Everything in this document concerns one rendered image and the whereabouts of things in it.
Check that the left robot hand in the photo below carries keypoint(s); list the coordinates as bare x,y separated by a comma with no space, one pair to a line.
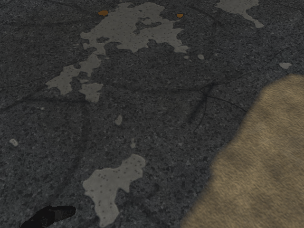
48,215

